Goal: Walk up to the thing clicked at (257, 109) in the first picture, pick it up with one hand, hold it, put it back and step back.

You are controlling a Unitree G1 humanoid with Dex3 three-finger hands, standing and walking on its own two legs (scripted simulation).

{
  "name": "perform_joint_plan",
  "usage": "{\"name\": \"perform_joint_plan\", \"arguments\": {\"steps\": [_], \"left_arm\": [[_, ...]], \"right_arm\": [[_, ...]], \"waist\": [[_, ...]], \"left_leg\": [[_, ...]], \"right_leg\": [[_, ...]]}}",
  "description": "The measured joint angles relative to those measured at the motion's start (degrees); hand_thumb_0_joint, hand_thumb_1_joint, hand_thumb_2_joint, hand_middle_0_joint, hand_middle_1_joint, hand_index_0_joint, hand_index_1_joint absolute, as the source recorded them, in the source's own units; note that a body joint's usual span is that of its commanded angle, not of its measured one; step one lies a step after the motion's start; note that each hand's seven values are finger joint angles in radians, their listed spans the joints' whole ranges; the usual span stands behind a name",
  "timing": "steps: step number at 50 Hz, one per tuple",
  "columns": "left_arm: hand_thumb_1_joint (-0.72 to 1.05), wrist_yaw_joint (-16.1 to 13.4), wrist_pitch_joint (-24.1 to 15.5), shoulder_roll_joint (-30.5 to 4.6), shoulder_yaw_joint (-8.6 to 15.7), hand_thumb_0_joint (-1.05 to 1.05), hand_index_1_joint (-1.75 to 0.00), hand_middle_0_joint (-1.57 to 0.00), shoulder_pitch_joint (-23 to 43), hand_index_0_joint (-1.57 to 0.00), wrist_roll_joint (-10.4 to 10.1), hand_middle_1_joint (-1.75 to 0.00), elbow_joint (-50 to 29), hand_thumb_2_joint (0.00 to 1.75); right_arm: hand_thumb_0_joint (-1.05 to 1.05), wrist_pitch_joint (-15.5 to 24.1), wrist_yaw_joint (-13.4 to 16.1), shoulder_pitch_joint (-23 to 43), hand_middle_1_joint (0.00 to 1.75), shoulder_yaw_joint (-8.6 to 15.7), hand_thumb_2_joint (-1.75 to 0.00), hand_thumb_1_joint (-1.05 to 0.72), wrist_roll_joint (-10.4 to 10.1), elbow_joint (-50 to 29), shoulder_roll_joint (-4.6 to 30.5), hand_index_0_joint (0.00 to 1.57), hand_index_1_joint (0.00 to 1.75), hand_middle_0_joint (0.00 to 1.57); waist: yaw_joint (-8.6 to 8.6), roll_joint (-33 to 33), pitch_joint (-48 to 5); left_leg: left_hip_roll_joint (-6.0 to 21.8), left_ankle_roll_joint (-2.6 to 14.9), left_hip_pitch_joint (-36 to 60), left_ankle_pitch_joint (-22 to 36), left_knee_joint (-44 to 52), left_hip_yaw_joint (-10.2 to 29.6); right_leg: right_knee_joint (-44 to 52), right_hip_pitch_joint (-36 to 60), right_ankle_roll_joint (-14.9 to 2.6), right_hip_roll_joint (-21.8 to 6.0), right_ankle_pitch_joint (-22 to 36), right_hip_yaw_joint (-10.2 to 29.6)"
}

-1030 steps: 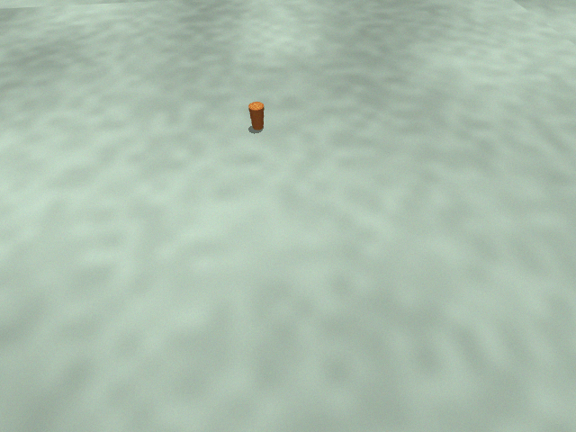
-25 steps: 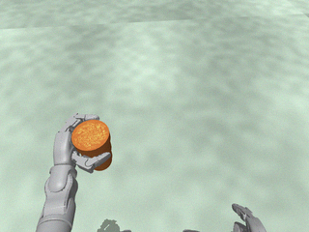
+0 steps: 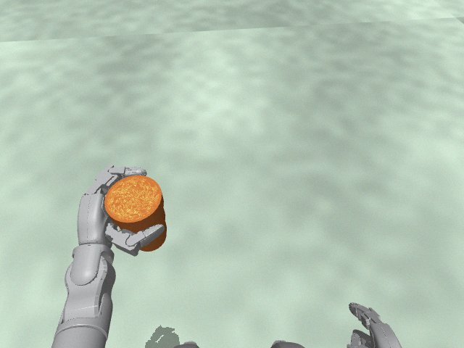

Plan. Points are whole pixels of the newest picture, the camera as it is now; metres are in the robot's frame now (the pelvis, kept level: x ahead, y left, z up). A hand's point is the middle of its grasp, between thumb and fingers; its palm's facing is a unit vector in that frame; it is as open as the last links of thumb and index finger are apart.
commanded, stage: hold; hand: left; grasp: from the side
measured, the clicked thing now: (142, 219) +0.33 +0.16 +0.03
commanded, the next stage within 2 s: crouch in 0.42 s
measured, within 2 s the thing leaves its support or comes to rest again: neither
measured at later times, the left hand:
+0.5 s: hand (135, 207) +0.34 +0.17 +0.05, palm faces +0.07 -1.00 +0.01, open 11.3 cm
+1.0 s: hand (146, 232) +0.35 +0.18 -0.06, palm faces +0.11 -0.99 +0.01, open 11.2 cm
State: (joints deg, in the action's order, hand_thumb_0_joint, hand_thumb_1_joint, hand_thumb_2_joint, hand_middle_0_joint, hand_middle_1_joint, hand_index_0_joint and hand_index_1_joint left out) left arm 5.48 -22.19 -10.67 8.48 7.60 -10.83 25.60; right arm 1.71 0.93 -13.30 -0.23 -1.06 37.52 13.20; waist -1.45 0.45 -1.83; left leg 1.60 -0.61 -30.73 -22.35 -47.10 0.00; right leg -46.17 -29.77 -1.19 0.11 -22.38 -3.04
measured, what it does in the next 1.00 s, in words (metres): lowers itself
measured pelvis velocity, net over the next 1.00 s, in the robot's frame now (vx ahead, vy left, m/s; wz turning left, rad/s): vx -0.02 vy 0.01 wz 0.00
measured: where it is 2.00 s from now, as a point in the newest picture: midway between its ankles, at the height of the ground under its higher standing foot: outside the picture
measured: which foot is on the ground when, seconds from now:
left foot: down 0.00-1.00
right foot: down 0.00-1.00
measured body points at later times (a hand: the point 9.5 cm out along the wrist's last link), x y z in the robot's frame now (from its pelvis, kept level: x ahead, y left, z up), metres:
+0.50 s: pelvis +0.01 +0.00 +0.00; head +0.05 +0.00 +0.45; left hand +0.33 +0.22 +0.06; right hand +0.14 -0.24 -0.11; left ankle +0.02 +0.13 -0.70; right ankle +0.01 -0.11 -0.70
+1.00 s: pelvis -0.02 +0.01 -0.07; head +0.09 +0.03 +0.37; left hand +0.33 +0.23 -0.06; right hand +0.12 -0.25 -0.17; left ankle +0.02 +0.13 -0.70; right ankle +0.01 -0.11 -0.70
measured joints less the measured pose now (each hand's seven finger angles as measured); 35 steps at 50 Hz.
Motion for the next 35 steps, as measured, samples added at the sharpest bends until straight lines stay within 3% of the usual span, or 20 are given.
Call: {"name": "perform_joint_plan", "arguments": {"steps": [13, 20, 26, 35], "left_arm": [[-0.52, -0.04, 0.31, -0.36, 0.28, 0.0, -1.01, -0.71, -0.02, -0.63, -0.08, -1.01, -0.1, 1.07], [-0.52, 1.0, 1.03, -0.26, -1.17, 0.0, -1.01, -0.71, -1.54, -0.63, -0.01, -1.01, -1.08, 1.07], [-0.52, -0.23, 1.16, -0.01, 0.35, 0.0, -1.01, -0.71, -0.12, -0.63, 0.11, -1.01, -0.33, 1.07], [-0.51, -0.53, 0.81, 0.4, -0.39, 0.0, -0.98, -0.72, -1.14, -0.64, 0.31, -0.98, 0.36, 1.06]], "right_arm": [[0.01, 0.37, 0.11, 0.01, 0.3, -0.05, -0.91, -0.92, -0.15, 0.06, -0.14, 0.2, 0.3, 0.2], [0.01, 0.25, 0.12, -0.34, 0.3, 0.05, -0.91, -0.92, -0.23, 0.07, 0.06, 0.2, 0.3, 0.2], [0.01, 0.2, 0.03, 0.04, 0.3, -0.03, -0.91, -0.92, -0.11, -0.11, -0.22, 0.2, 0.3, 0.2], [0.01, -0.02, -0.51, -0.27, 0.3, 0.38, -0.91, -0.9, 0.07, -0.18, 0.01, 0.2, 0.3, 0.2]], "waist": [[0.21, -0.1, -0.13], [0.14, 0.47, -0.98], [0.04, 0.0, -0.49], [-0.06, 0.26, -1.14]], "left_leg": [[-0.05, 0.03, -0.18, -0.44, -0.37, 0.11], [0.0, 0.16, 0.38, -0.7, 0.04, 0.0], [0.01, 0.15, 0.12, -0.91, -0.36, -0.01], [-0.02, 0.34, -0.77, -1.06, -0.74, 0.11]], "right_leg": [[-0.27, -0.09, 0.03, -0.04, -0.42, -0.08], [0.44, 0.57, 0.19, 0.03, -0.47, 0.02], [-0.03, 0.27, 0.19, 0.04, -0.71, 0.05], [0.0, -0.39, 0.35, 0.01, -0.67, -0.06]]}}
